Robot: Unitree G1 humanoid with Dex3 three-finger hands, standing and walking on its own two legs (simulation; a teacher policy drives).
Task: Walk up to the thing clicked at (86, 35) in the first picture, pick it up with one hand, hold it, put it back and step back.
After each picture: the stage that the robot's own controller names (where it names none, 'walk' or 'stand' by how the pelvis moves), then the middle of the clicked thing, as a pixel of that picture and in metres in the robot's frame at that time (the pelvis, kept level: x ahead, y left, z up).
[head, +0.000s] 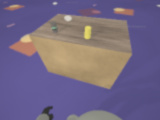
stand; (87, 32) +0.85 +0.08 +0.06
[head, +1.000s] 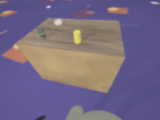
walk; (77, 37) +0.74 +0.21 +0.07
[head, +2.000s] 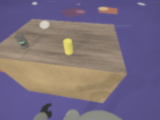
stand; (68, 47) +0.54 +0.23 +0.08
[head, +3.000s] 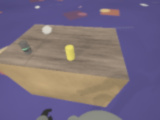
stand; (70, 52) +0.51 +0.21 +0.05
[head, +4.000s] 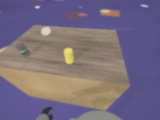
stand; (69, 56) +0.48 +0.21 +0.05
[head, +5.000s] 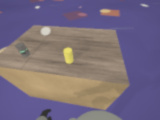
stand; (68, 55) +0.48 +0.21 +0.05
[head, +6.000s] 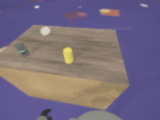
stand; (68, 55) +0.48 +0.21 +0.05
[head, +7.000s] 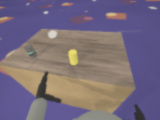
rise first; (73, 57) +0.48 +0.20 +0.06
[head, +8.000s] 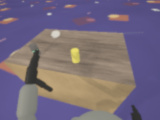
go down; (75, 55) +0.50 +0.19 +0.06
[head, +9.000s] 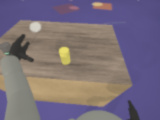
go down; (65, 56) +0.45 +0.19 +0.07
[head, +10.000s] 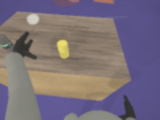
close in; (63, 49) +0.48 +0.19 +0.08
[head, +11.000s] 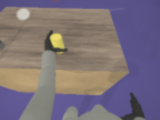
close; (58, 44) +0.50 +0.20 +0.11
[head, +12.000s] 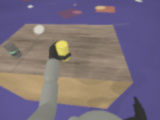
lift; (63, 51) +0.41 +0.18 +0.18
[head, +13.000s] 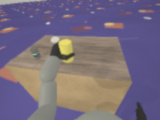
lift; (66, 51) +0.33 +0.17 +0.27
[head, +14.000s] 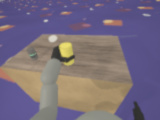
hold; (67, 54) +0.34 +0.17 +0.24
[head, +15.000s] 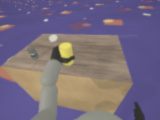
hold; (66, 54) +0.34 +0.17 +0.24
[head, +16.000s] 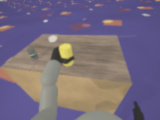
crouch; (66, 55) +0.34 +0.17 +0.23
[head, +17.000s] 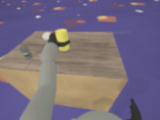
crouch; (62, 40) +0.44 +0.19 +0.27
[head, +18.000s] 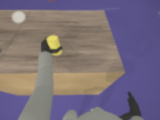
lower; (54, 45) +0.50 +0.21 +0.09
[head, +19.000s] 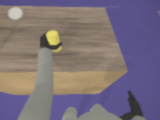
lower; (54, 41) +0.51 +0.20 +0.11
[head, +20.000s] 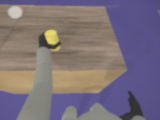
lower; (53, 41) +0.52 +0.21 +0.11
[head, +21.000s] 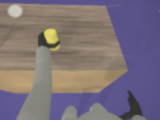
lower; (52, 40) +0.52 +0.21 +0.11
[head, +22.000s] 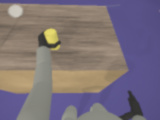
loosen; (52, 40) +0.52 +0.21 +0.12
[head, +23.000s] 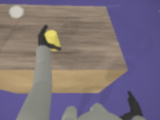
withdraw; (53, 41) +0.51 +0.21 +0.11
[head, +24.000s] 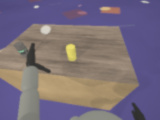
sink last; (71, 52) +0.49 +0.19 +0.09
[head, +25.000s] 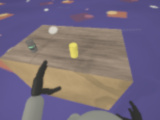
stand; (73, 50) +0.54 +0.21 +0.07
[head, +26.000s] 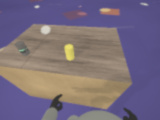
stand; (69, 52) +0.50 +0.20 +0.07
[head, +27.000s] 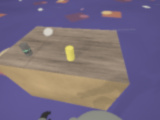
stand; (70, 53) +0.52 +0.21 +0.06
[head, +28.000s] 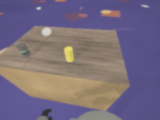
stand; (69, 54) +0.50 +0.21 +0.05
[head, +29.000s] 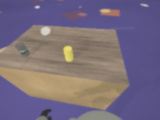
stand; (68, 54) +0.50 +0.22 +0.05
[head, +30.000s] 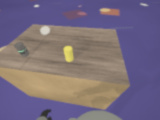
stand; (68, 54) +0.49 +0.21 +0.05
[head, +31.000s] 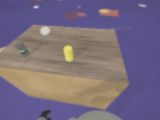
stand; (68, 53) +0.50 +0.22 +0.05
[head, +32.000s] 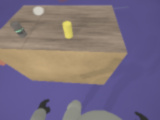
walk; (67, 30) +0.65 +0.24 +0.08
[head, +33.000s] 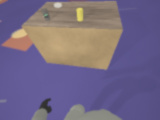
walk; (79, 14) +1.02 +0.21 +0.08
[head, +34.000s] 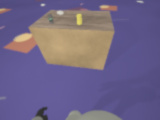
stand; (79, 19) +1.16 +0.23 +0.08
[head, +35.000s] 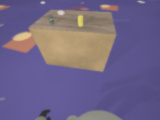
stand; (80, 21) +1.12 +0.21 +0.05
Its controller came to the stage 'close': yes
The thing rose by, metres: 0.21
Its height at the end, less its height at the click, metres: +0.00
